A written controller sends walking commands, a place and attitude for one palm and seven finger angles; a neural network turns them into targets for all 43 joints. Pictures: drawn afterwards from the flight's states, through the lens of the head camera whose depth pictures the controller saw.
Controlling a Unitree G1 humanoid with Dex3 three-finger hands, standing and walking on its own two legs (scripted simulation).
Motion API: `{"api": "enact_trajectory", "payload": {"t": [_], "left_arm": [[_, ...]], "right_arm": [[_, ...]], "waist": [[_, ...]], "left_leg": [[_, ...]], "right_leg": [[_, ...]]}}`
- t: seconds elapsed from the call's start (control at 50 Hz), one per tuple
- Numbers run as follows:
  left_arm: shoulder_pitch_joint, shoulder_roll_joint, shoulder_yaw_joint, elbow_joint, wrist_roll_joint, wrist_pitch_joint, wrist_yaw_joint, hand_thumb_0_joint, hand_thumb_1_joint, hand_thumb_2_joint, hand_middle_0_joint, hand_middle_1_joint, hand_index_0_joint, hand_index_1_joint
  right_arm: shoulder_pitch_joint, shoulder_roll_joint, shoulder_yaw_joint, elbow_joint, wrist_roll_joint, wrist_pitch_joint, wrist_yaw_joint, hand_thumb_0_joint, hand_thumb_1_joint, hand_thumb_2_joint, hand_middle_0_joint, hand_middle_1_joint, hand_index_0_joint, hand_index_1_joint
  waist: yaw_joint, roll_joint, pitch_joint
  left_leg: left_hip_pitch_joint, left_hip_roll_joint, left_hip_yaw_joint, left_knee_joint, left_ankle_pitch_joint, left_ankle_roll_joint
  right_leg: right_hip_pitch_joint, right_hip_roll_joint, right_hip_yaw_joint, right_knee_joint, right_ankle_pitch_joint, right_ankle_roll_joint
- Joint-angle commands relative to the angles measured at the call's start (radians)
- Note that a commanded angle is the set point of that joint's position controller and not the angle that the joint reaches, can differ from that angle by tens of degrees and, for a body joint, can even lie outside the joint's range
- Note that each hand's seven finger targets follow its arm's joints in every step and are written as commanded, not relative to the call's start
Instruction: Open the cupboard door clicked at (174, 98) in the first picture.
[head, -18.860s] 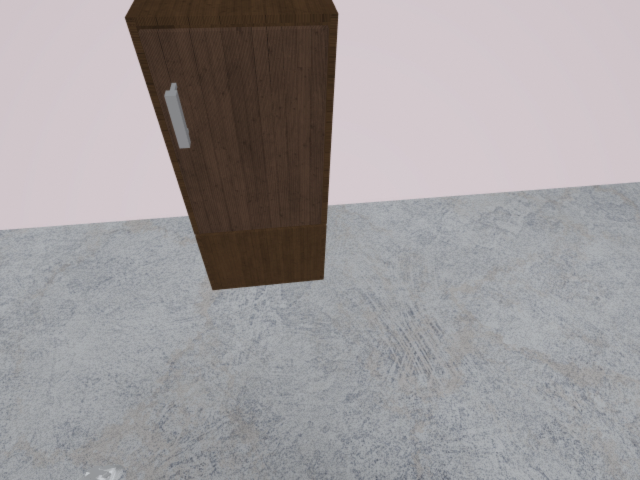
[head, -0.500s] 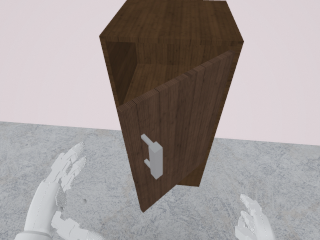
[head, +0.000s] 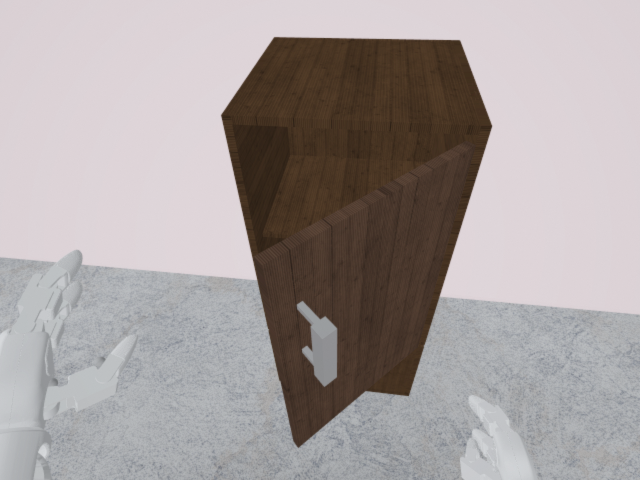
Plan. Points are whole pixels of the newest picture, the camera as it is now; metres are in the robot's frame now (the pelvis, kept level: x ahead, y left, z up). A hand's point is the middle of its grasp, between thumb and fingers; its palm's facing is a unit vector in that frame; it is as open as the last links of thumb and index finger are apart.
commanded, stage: draw the hand back to the body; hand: left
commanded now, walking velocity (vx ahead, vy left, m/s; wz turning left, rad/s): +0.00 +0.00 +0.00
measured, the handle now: (315, 343) +0.31 +0.05 +0.00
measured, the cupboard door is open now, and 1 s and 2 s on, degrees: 46 46 46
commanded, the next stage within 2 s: step back with the hand held close in 0.50 s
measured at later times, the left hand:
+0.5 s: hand (96, 344) +0.19 +0.24 +0.16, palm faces +0.44 -0.81 -0.40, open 7.4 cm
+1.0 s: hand (68, 372) +0.16 +0.26 +0.15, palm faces +0.33 -0.79 -0.51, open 7.4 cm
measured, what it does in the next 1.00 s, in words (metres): stands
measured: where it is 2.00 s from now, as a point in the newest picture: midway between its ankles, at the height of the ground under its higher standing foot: outside the picture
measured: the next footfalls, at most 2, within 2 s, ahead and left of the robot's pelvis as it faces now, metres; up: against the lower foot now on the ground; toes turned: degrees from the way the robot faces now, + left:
right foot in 1.66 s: -0.16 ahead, -0.10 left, +0.00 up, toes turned +4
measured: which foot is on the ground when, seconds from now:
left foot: down 0.00-1.00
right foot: down 0.00-1.00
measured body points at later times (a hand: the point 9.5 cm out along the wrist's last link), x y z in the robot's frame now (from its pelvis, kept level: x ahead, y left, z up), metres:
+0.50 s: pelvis +0.00 -0.02 +0.01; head -0.02 -0.04 +0.45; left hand +0.16 +0.28 +0.18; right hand +0.19 -0.24 -0.08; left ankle -0.01 +0.11 -0.74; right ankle -0.03 -0.12 -0.74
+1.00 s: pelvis -0.04 +0.00 +0.00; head -0.02 -0.01 +0.45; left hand +0.14 +0.30 +0.18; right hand +0.14 -0.25 -0.08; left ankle -0.01 +0.11 -0.74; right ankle -0.03 -0.12 -0.74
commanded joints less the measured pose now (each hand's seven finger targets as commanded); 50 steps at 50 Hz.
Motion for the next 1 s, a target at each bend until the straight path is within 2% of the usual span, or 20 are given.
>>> {"api": "enact_trajectory", "payload": {"t": [0.0,0.1,0.12,0.16,0.2,0.26,0.32,0.4,0.58,0.6,0.62,0.64,0.66,0.68,0.72,0.78,0.82,0.88,0.92,0.98], "left_arm": [[-0.117,0.174,0.163,-0.218,-0.001,-0.074,0.021,0.0,0.725,0.825,-0.194,-0.3,-0.194,-0.3],[-0.169,0.21,0.223,-0.205,-0.008,-0.083,0.023,0.0,0.9,0.9,-0.2,-0.3,-0.2,-0.3],[-0.146,0.19,0.209,-0.168,-0.008,-0.08,0.02,0.0,0.9,0.9,-0.2,-0.3,-0.2,-0.3],[-0.125,0.146,0.167,-0.14,-0.013,-0.074,0.01,0.0,0.9,0.9,-0.2,-0.3,-0.2,-0.3],[-0.136,0.158,0.172,-0.146,-0.013,-0.077,0.007,0.0,0.9,0.9,-0.2,-0.3,-0.2,-0.3],[-0.14,0.184,0.192,-0.17,-0.011,-0.081,0.008,0.0,0.9,0.9,-0.2,-0.3,-0.2,-0.3],[-0.149,0.211,0.211,-0.188,-0.009,-0.084,0.011,0.0,0.9,0.9,-0.2,-0.3,-0.2,-0.3],[-0.145,0.203,0.21,-0.192,-0.01,-0.088,0.013,0.0,0.9,0.9,-0.2,-0.3,-0.2,-0.3],[-0.144,0.181,0.193,-0.145,-0.014,-0.093,0.004,0.0,0.9,0.9,-0.2,-0.3,-0.2,-0.3],[-0.243,0.219,0.209,-0.219,-0.014,-0.103,0.008,0.0,0.9,0.9,-0.2,-0.3,-0.2,-0.3],[-0.417,0.389,0.366,-0.252,0.008,-0.155,0.025,0.0,0.9,0.9,-0.2,-0.3,-0.2,-0.3],[-0.219,0.266,0.285,-0.121,-0.004,-0.147,0.01,0.0,0.9,0.9,-0.2,-0.3,-0.2,-0.3],[-0.105,0.216,0.243,-0.089,-0.003,-0.136,-0.002,0.0,0.9,0.9,-0.2,-0.3,-0.2,-0.3],[-0.072,0.202,0.225,-0.119,-0.004,-0.135,-0.007,0.0,0.9,0.9,-0.2,-0.3,-0.2,-0.3],[-0.022,0.21,0.236,-0.159,-0.005,-0.138,-0.004,0.0,0.9,0.9,-0.2,-0.3,-0.2,-0.3],[0.009,0.234,0.257,-0.202,-0.008,-0.132,0.007,0.0,0.9,0.9,-0.2,-0.3,-0.2,-0.3],[0.0,0.272,0.287,-0.238,-0.007,-0.135,0.017,0.0,0.9,0.9,-0.2,-0.3,-0.2,-0.3],[0.021,0.273,0.295,-0.25,-0.01,-0.136,0.026,0.0,0.9,0.9,-0.2,-0.3,-0.2,-0.3],[0.022,0.285,0.303,-0.269,-0.009,-0.139,0.033,0.0,0.9,0.9,-0.2,-0.3,-0.2,-0.3],[0.027,0.27,0.29,-0.283,-0.008,-0.144,0.038,0.0,0.9,0.9,-0.2,-0.3,-0.2,-0.3]], "right_arm": [[-0.135,-0.104,-0.056,-0.146,-0.005,-0.046,-0.005,0.0,-0.9,-0.9,0.2,0.3,0.2,0.3],[-0.145,-0.107,-0.065,-0.127,-0.006,-0.041,-0.005,0.0,-0.9,-0.9,0.2,0.3,0.2,0.3],[-0.147,-0.109,-0.067,-0.12,-0.007,-0.041,-0.006,0.0,-0.9,-0.9,0.2,0.3,0.2,0.3],[-0.147,-0.111,-0.071,-0.122,-0.005,-0.031,0.002,0.0,-0.9,-0.9,0.2,0.3,0.2,0.3],[-0.149,-0.115,-0.076,-0.125,-0.006,-0.027,0.005,0.0,-0.9,-0.9,0.2,0.3,0.2,0.3],[-0.156,-0.113,-0.08,-0.125,-0.007,-0.024,0.003,0.0,-0.9,-0.9,0.2,0.3,0.2,0.3],[-0.159,-0.111,-0.079,-0.122,-0.008,-0.026,0.0,0.0,-0.9,-0.9,0.2,0.3,0.2,0.3],[-0.159,-0.102,-0.078,-0.116,-0.007,-0.033,-0.001,0.0,-0.9,-0.9,0.2,0.3,0.2,0.3],[-0.165,-0.102,-0.084,-0.107,-0.007,-0.031,-0.002,0.0,-0.9,-0.9,0.2,0.3,0.2,0.3],[-0.173,-0.107,-0.082,-0.11,-0.005,-0.037,-0.002,0.0,-0.9,-0.9,0.2,0.3,0.2,0.3],[-0.145,-0.109,-0.066,-0.144,0.007,-0.015,0.0,0.0,-0.9,-0.9,0.2,0.3,0.2,0.3],[-0.155,-0.108,-0.081,-0.117,-0.002,0.0,-0.002,0.0,-0.9,-0.9,0.2,0.3,0.2,0.3],[-0.149,-0.12,-0.09,-0.129,-0.004,0.017,0.004,0.0,-0.9,-0.9,0.2,0.3,0.2,0.3],[-0.15,-0.123,-0.093,-0.14,-0.005,0.031,0.009,0.0,-0.9,-0.9,0.2,0.3,0.2,0.3],[-0.148,-0.129,-0.101,-0.151,-0.006,0.051,0.008,0.0,-0.9,-0.9,0.2,0.3,0.2,0.3],[-0.146,-0.127,-0.108,-0.17,0.001,0.075,0.005,0.0,-0.9,-0.9,0.2,0.3,0.2,0.3],[-0.15,-0.128,-0.111,-0.174,0.002,0.083,-0.003,0.0,-0.9,-0.9,0.2,0.3,0.2,0.3],[-0.148,-0.122,-0.115,-0.19,0.009,0.089,-0.007,0.0,-0.9,-0.9,0.2,0.3,0.2,0.3],[-0.149,-0.126,-0.117,-0.192,0.008,0.091,-0.01,0.0,-0.9,-0.9,0.2,0.3,0.2,0.3],[-0.139,-0.128,-0.117,-0.198,0.011,0.083,-0.009,0.0,-0.9,-0.9,0.2,0.3,0.2,0.3]], "waist": [[0.004,0.026,-0.055],[0.007,0.018,-0.056],[0.008,0.029,-0.046],[0.003,-0.011,-0.018],[0.003,-0.041,-0.029],[0.011,-0.009,-0.071],[0.013,0.003,-0.069],[0.01,0.022,-0.055],[0.006,-0.018,-0.024],[0.004,-0.001,-0.051],[-0.041,0.048,0.07],[-0.042,-0.07,0.043],[-0.043,-0.09,0.01],[-0.046,-0.086,-0.019],[-0.046,-0.031,-0.082],[-0.052,-0.031,-0.14],[-0.05,-0.025,-0.154],[-0.051,-0.039,-0.159],[-0.05,0.0,-0.159],[-0.053,0.0,-0.139]], "left_leg": [[0.066,0.017,-0.014,-0.107,0.287,0.003],[0.09,0.013,-0.006,-0.116,0.299,0.005],[0.093,0.013,-0.003,-0.117,0.309,0.006],[0.089,0.018,-0.002,-0.125,0.307,0.008],[0.093,0.015,0.0,-0.13,0.299,0.012],[0.113,0.011,0.007,-0.121,0.331,0.016],[0.118,0.008,0.009,-0.118,0.333,0.013],[0.124,0.005,0.013,-0.118,0.325,0.011],[0.128,0.007,0.018,-0.13,0.285,0.017],[0.138,0.002,0.014,-0.129,0.278,0.017],[0.058,0.015,-0.007,-0.103,0.213,0.022],[0.047,0.022,-0.022,-0.065,0.233,0.025],[0.063,0.022,-0.012,-0.051,0.267,0.024],[0.059,0.024,-0.007,-0.049,0.294,0.023],[0.059,0.033,-0.006,-0.054,0.383,0.02],[0.066,0.047,-0.003,-0.049,0.445,0.015],[0.049,0.051,-0.012,-0.055,0.462,0.012],[0.03,0.06,-0.013,-0.052,0.457,0.012],[0.005,0.062,-0.022,-0.059,0.453,0.013],[-0.044,0.071,-0.036,-0.078,0.362,0.015]], "right_leg": [[-0.003,0.018,-0.018,-0.092,0.267,-0.026],[0.014,0.02,-0.015,-0.115,0.294,-0.025],[0.017,0.018,-0.013,-0.12,0.306,-0.026],[0.006,0.02,-0.016,-0.125,0.301,-0.019],[0.013,0.022,-0.013,-0.133,0.3,-0.017],[0.037,0.018,-0.003,-0.131,0.344,-0.018],[0.042,0.018,-0.003,-0.139,0.354,-0.021],[0.03,0.019,-0.001,-0.149,0.35,-0.018],[0.012,0.02,0.006,-0.176,0.312,-0.012],[0.018,0.019,0.011,-0.18,0.306,-0.012],[-0.084,-0.028,0.061,-0.23,0.337,-0.011],[-0.092,-0.046,0.056,-0.224,0.373,-0.01],[-0.086,-0.05,0.05,-0.211,0.418,-0.01],[-0.076,-0.054,0.038,-0.194,0.442,-0.005],[-0.038,-0.055,0.02,-0.151,0.487,-0.005],[-0.037,-0.048,0.025,-0.121,0.512,0.001],[-0.025,-0.045,0.017,-0.1,0.509,0.0],[-0.037,-0.039,0.026,-0.081,0.497,0.002],[-0.03,-0.037,0.027,-0.067,0.484,0.0],[-0.047,-0.026,0.032,-0.063,0.386,0.003]]}}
